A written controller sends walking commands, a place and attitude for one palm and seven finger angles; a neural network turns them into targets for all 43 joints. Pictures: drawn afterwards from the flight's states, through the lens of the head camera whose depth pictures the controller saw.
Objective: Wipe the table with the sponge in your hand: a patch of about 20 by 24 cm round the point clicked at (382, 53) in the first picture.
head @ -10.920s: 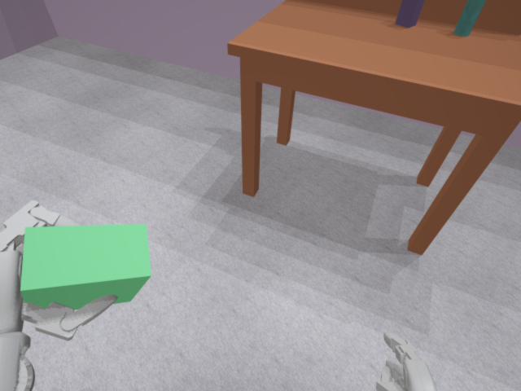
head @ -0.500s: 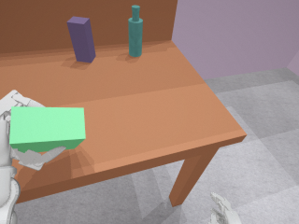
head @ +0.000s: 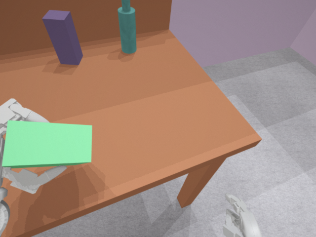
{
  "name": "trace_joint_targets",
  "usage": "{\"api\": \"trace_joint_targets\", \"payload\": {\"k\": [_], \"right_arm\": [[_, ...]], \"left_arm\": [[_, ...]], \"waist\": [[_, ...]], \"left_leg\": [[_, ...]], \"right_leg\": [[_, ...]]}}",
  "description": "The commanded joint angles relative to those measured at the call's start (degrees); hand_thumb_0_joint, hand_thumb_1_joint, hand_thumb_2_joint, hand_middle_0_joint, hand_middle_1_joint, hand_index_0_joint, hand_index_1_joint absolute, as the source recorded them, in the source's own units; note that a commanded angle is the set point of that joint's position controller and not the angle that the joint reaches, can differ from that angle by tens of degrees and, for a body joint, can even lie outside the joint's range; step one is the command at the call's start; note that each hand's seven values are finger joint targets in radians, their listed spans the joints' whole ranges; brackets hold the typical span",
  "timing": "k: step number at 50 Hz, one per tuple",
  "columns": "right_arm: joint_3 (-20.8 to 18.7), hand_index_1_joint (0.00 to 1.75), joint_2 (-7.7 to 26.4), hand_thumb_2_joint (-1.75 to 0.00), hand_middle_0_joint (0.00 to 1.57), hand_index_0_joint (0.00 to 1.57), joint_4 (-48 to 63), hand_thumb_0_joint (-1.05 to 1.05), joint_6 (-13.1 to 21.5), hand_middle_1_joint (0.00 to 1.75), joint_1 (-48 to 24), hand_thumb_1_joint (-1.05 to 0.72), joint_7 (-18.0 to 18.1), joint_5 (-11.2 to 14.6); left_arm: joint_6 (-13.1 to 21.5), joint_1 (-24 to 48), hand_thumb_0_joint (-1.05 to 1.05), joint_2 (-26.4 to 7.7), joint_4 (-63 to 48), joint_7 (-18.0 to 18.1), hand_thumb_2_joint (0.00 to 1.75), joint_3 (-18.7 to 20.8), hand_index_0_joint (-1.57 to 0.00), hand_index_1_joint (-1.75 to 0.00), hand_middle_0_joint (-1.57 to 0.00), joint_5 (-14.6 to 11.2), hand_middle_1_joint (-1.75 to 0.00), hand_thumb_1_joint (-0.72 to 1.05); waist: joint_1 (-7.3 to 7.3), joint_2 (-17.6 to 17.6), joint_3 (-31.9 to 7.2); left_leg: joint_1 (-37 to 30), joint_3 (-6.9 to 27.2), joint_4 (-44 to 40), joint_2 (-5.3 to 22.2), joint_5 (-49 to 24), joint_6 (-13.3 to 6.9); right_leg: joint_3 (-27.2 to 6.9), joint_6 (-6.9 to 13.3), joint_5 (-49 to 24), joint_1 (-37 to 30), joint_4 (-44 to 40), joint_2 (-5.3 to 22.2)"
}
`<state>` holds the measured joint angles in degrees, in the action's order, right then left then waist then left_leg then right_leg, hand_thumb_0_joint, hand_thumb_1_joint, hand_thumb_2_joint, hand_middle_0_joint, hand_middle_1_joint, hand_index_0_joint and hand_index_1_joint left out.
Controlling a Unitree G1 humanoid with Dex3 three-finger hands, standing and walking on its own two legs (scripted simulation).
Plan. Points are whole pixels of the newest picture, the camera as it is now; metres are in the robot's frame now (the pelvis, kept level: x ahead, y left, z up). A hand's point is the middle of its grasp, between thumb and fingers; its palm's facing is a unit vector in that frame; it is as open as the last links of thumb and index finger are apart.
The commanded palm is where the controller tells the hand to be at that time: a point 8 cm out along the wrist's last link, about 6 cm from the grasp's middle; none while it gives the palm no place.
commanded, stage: come to a stop and stand still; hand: left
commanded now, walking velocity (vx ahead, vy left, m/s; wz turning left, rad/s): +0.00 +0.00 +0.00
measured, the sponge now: (60, 147) +0.24 +0.20 +0.16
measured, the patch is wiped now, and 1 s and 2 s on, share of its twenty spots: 0.00 0.00 0.00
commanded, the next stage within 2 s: look again from close up in 0.20 s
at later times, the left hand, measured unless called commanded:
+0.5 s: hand (40, 164) +0.21 +0.23 +0.15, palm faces +0.39 -0.85 -0.36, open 10.4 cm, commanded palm +0.15 +0.26 +0.18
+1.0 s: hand (50, 166) +0.21 +0.22 +0.14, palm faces +0.24 -0.88 -0.40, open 10.4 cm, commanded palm +0.16 +0.27 +0.18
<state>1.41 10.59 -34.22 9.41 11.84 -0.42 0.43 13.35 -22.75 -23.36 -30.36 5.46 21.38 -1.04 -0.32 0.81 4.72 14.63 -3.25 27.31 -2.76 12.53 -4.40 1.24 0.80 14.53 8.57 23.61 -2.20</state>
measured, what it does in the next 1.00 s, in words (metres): stands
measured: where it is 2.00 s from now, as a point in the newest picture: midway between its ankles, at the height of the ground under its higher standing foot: outside the picture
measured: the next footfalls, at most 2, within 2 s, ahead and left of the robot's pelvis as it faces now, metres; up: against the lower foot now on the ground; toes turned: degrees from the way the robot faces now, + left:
none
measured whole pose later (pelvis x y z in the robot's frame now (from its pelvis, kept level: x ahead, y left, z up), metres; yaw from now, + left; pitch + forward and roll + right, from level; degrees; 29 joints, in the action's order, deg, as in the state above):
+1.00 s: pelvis +0.00 +0.00 +0.00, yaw -1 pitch +0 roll -1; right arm 0.0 12.1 -32.8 7.2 12.9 0.6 1.3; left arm 11.7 -29.3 -20.6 -25.7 3.8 16.2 -2.4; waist 0.2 -0.3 1.1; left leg 15.1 -4.8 27.0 -2.9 12.5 -5.1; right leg -0.3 0.7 15.8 10.8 26.3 -2.0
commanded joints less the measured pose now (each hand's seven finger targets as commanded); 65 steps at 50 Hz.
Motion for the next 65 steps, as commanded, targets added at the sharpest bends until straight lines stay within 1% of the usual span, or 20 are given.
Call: {"api": "trace_joint_targets", "payload": {"k": [1, 9, 10, 13, 19, 20, 25, 34, 35, 36, 37, 39, 41, 43, 47, 49, 50, 54, 60, 65], "right_arm": [[-4.1, 0.30, 8.4, -0.90, 0.20, 0.20, 9.9, 0.00, 0.6, 0.30, -3.1, -0.90, 1.1, 0.7], [-2.9, 0.30, 7.8, -0.90, 0.20, 0.20, 10.7, 0.00, 0.4, 0.30, -7.0, -0.90, 2.5, 1.1], [-2.7, 0.30, 8.0, -0.90, 0.20, 0.20, 10.4, 0.00, 0.2, 0.30, -5.9, -0.90, 2.6, 0.5], [-3.3, 0.30, 8.4, -0.90, 0.20, 0.20, 10.1, 0.00, 0.8, 0.30, -5.6, -0.90, 2.9, 0.6], [-3.2, 0.30, 8.1, -0.90, 0.20, 0.20, 9.4, 0.00, 0.7, 0.30, -6.6, -0.90, 3.2, 0.6], [-2.9, 0.30, 8.2, -0.90, 0.20, 0.20, 9.5, 0.00, 0.3, 0.30, -5.9, -0.90, 3.0, 0.1], [-2.8, 0.30, 8.0, -0.90, 0.20, 0.20, 10.0, 0.00, 0.2, 0.30, -6.7, -0.90, 3.0, 0.1], [-2.8, 0.30, 7.7, -0.90, 0.20, 0.20, 9.9, 0.00, 0.8, 0.30, -7.2, -0.90, 3.6, 0.7], [-3.5, 0.30, 9.6, -0.90, 0.20, 0.20, 8.7, 0.00, 2.7, 0.30, 2.0, -0.90, 2.7, -2.4], [-0.7, 0.30, 3.7, -0.90, 0.20, 0.20, 6.3, 0.00, 2.0, 0.30, -3.8, -0.90, 2.5, -1.1], [-3.9, 0.30, 7.6, -0.90, 0.20, 0.20, 9.3, 0.00, 2.4, 0.30, -3.8, -0.90, 2.6, -0.4], [-4.5, 0.30, 8.2, -0.90, 0.20, 0.20, 9.0, 0.00, 2.7, 0.30, -3.4, -0.90, 1.2, 1.3], [-4.8, 0.30, 9.5, -0.90, 0.20, 0.20, 10.0, 0.00, 1.9, 0.30, -2.7, -0.90, -0.2, 0.8], [-4.4, 0.30, 8.9, -0.90, 0.20, 0.20, 11.0, 0.00, 1.8, 0.30, -4.0, -0.90, -0.6, 1.0], [-3.9, 0.30, 9.0, -0.90, 0.20, 0.20, 11.8, 0.00, 1.1, 0.30, -5.1, -0.90, 1.4, 0.8], [-3.4, 0.30, 8.9, -0.90, 0.20, 0.20, 11.5, 0.00, 0.7, 0.30, -6.5, -0.90, 2.8, 0.6], [-3.2, 0.30, 8.3, -0.90, 0.20, 0.20, 11.4, 0.00, 0.4, 0.30, -6.0, -0.90, 3.3, 0.3], [-2.7, 0.30, 7.9, -0.90, 0.20, 0.20, 11.0, 0.00, 1.5, 0.30, -6.1, -0.90, 3.6, 0.5], [-2.8, 0.30, 8.5, -0.90, 0.20, 0.20, 9.5, 0.00, 2.4, 0.30, -4.3, -0.90, 2.2, 0.1], [-2.9, 0.30, 8.5, -0.90, 0.20, 0.20, 9.7, 0.00, 0.6, 0.30, -4.8, -0.90, 2.4, 0.1]], "left_arm": [[1.4, -5.4, 0.00, -7.2, -6.1, 0.8, 1.30, 7.6, -1.20, -1.60, -1.20, -2.2, -1.60, 0.10], [1.3, 0.9, 0.00, -9.9, -13.2, 1.5, 1.30, 7.3, -1.20, -1.60, -1.20, -2.0, -1.60, 0.10], [1.4, 1.3, 0.00, -6.9, -12.1, 1.3, 1.30, 4.5, -1.20, -1.60, -1.20, -2.2, -1.60, 0.10], [1.2, 4.4, 0.00, -7.7, -11.0, 1.8, 1.30, 4.3, -1.20, -1.60, -1.20, -1.8, -1.60, 0.10], [0.4, 5.5, 0.00, -6.6, -3.7, 2.0, 1.30, 3.7, -1.20, -1.60, -1.20, -1.4, -1.60, 0.10], [0.6, 5.4, 0.00, -4.1, -2.9, 1.6, 1.30, 1.2, -1.20, -1.60, -1.20, -1.6, -1.60, 0.10], [0.5, 4.0, 0.00, -5.0, -4.8, 1.5, 1.30, 1.7, -1.20, -1.60, -1.20, -1.9, -1.60, 0.10], [0.7, 0.4, 0.00, -9.9, -10.5, 2.3, 1.30, 7.0, -1.20, -1.60, -1.20, -2.4, -1.60, 0.10], [7.0, 59.8, 0.00, -53.3, -26.0, 1.9, 1.30, 37.4, -1.20, -1.60, -1.20, 6.0, -1.60, 0.10], [4.1, 26.5, 0.00, -18.8, 10.0, -0.4, 1.30, 15.9, -1.20, -1.60, -1.20, 1.0, -1.60, 0.10], [4.4, 11.5, 0.00, -14.8, 5.7, -0.3, 1.30, 13.4, -1.20, -1.60, -1.20, -1.1, -1.60, 0.10], [3.5, 2.6, 0.00, -3.0, 4.3, -1.1, 1.30, 2.9, -1.20, -1.60, -1.20, -3.2, -1.60, 0.10], [3.5, -1.2, 0.00, -4.8, -3.9, -0.9, 1.30, 2.8, -1.20, -1.60, -1.20, -2.9, -1.60, 0.10], [2.9, -3.2, 0.00, -4.6, -7.4, -0.7, 1.30, 1.4, -1.20, -1.60, -1.20, -2.6, -1.60, 0.10], [2.2, -1.5, 0.00, -9.4, -7.6, 0.8, 1.30, 6.8, -1.20, -1.60, -1.20, -2.6, -1.60, 0.10], [2.6, 3.2, 0.00, -14.9, -10.0, 1.8, 1.30, 12.1, -1.20, -1.60, -1.20, -2.3, -1.60, 0.10], [2.8, 4.8, 0.00, -12.2, -9.4, 1.7, 1.30, 9.9, -1.20, -1.60, -1.20, -2.5, -1.60, 0.10], [3.0, 9.9, 0.00, -12.7, -11.3, 1.7, 1.30, 8.9, -1.20, -1.60, -1.20, -1.9, -1.60, 0.10], [2.3, 5.1, 0.00, -3.6, -7.4, 1.2, 1.30, 0.4, -1.20, -1.60, -1.20, -1.1, -1.60, 0.10], [0.9, 1.9, 0.00, -4.1, -2.3, 1.2, 1.30, 1.9, -1.20, -1.60, -1.20, -1.1, -1.60, 0.10]], "waist": [[-0.21, -3.3, -16.9], [-0.61, -5.0, -13.7], [-0.39, -5.3, -12.9], [-0.42, -7.1, -10.5], [-0.33, -2.8, -5.5], [-0.13, -2.0, -5.3], [-0.37, -2.3, -8.4], [-0.94, -6.2, -14.1], [-1.01, 3.1, -0.9], [-0.79, 0.9, -13.8], [-2.92, -2.8, -12.5], [-1.49, -12.8, -19.1], [-1.86, -10.3, -19.0], [-1.83, -3.2, -16.6], [-0.96, 5.1, -12.0], [-0.85, 1.2, -11.0], [-0.54, -2.2, -10.5], [-0.81, -10.6, -11.1], [-0.51, -6.6, -11.9], [-0.49, -1.5, -8.7]], "left_leg": [[-11.7, 8.4, -2.5, 8.9, -31.9, 7.1], [-7.3, 7.5, -4.6, 8.3, -17.2, 4.7], [-6.5, 7.8, -5.1, 8.1, -14.5, 4.1], [-4.7, 8.7, -6.8, 8.1, -6.4, 3.6], [-4.3, 8.2, -6.6, 6.3, 3.9, 2.8], [-3.7, 8.5, -6.4, 6.2, 4.1, 2.6], [-5.6, 8.1, -6.0, 6.1, -0.3, 2.3], [-8.0, 8.4, -5.4, 7.3, -13.4, 2.6], [-0.4, 3.4, 2.9, 7.9, -13.6, 1.2], [-5.4, 6.9, -0.9, 4.7, -18.2, 1.8], [-6.8, 6.7, 0.7, 6.4, -18.2, 2.7], [-11.5, 6.1, -1.7, 6.9, -20.2, 2.1], [-9.7, 8.2, -2.4, 9.5, -21.5, 1.2], [-6.2, 8.7, -3.7, 10.0, -17.2, 1.2], [-2.7, 9.4, -5.9, 8.9, -6.7, 2.2], [-3.4, 9.6, -7.0, 8.5, -4.0, 2.4], [-1.8, 10.4, -8.0, 8.8, -2.4, 2.1], [-3.7, 9.5, -8.1, 9.0, -2.7, 2.0], [-7.2, 9.9, -7.5, 9.3, -9.3, 3.4], [-3.3, 9.6, -8.9, 8.6, -4.1, 4.0]], "right_leg": [[-1.2, 1.1, -15.6, -1.3, 1.2, 3.4], [-3.5, 0.8, -13.5, -1.5, -0.5, 4.4], [-3.2, 1.0, -12.8, -1.7, -0.9, 4.4], [-5.3, 1.3, -9.4, -0.8, -2.6, 5.0], [-8.4, 1.4, -0.1, 5.5, -9.7, 5.3], [-8.0, 1.5, 1.4, 5.6, -10.5, 5.4], [-7.4, 1.2, -2.2, 3.7, -9.5, 5.6], [-5.5, 0.8, -14.7, -2.0, -3.6, 5.5], [-7.0, -6.1, -20.5, 13.6, -9.2, 6.8], [-8.2, 0.9, -17.8, 5.3, -3.4, 8.3], [-12.7, -0.3, -23.1, 2.2, -5.4, 8.1], [-8.1, 0.5, -17.6, -0.6, 1.2, 6.8], [-5.7, -0.8, -13.1, 0.0, 2.4, 5.6], [-5.3, -1.2, -11.0, -0.3, 1.7, 5.1], [-4.6, 0.2, -5.8, 1.4, -1.0, 5.1], [-5.1, 0.5, -3.9, 3.0, -0.8, 4.8], [-4.0, 0.6, -3.2, 1.5, -0.2, 4.8], [-4.0, 0.7, -4.5, 0.7, 0.4, 4.2], [-3.1, 0.7, -6.5, 1.6, -1.0, 3.3], [-3.7, 0.6, -6.0, 1.6, -3.8, 3.7]]}}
